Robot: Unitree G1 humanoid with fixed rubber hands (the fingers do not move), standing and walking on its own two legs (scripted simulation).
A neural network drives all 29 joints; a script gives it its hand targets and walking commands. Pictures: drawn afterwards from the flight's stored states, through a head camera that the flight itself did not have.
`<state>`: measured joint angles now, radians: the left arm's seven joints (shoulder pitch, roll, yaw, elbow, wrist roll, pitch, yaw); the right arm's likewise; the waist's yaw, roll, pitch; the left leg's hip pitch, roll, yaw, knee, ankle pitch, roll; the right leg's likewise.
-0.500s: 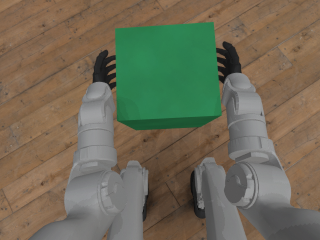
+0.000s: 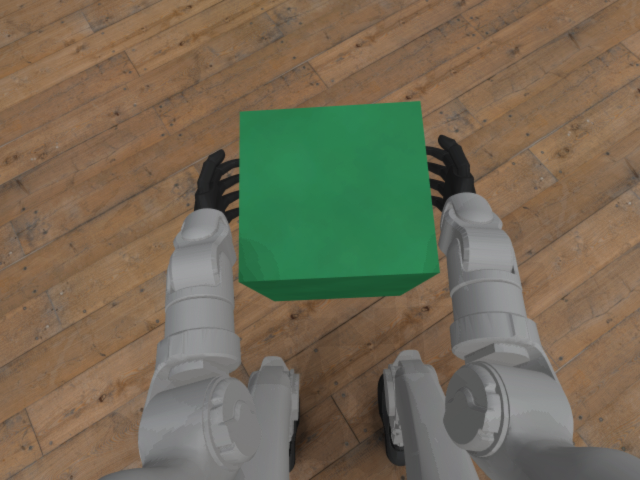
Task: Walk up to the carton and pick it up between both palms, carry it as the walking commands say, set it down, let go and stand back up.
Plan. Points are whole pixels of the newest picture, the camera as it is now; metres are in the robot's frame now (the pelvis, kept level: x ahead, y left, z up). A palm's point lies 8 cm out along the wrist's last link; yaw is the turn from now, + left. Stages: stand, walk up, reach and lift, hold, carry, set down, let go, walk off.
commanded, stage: reach and lift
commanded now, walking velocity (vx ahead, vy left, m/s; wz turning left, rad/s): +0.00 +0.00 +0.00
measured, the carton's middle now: (334, 219) +0.45 +0.01 -0.11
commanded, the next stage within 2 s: none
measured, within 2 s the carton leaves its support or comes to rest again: neither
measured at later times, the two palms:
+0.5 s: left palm (195, 206) +0.41 +0.15 +0.04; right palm (484, 189) +0.42 -0.15 +0.04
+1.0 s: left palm (161, 196) +0.39 +0.15 +0.11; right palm (519, 177) +0.40 -0.14 +0.11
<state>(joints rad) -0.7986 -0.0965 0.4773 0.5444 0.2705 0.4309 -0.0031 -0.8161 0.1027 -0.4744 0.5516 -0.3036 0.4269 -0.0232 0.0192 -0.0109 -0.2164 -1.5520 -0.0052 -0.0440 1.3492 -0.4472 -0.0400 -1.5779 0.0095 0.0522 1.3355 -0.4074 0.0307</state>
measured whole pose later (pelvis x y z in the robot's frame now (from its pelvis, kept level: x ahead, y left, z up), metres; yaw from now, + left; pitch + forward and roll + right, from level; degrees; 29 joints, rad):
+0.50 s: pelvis +0.02 +0.00 +0.07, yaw +0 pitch +30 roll +1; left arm -0.65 -0.15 0.47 0.47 0.30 0.43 -0.04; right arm -0.66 0.16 -0.46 0.47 -0.34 0.43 0.00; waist 0.02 0.00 -0.18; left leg -1.22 0.00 -0.05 1.06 -0.37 -0.04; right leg -1.25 0.01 0.04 1.05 -0.34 0.02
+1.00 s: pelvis +0.04 +0.00 +0.13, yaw +0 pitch +20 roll +0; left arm -0.49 -0.20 0.43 0.38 0.34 0.44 -0.06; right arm -0.50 0.20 -0.43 0.38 -0.37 0.44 0.04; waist 0.02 0.01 -0.10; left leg -0.81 0.00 -0.05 0.71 -0.25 -0.03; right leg -0.83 -0.01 0.04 0.70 -0.23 0.02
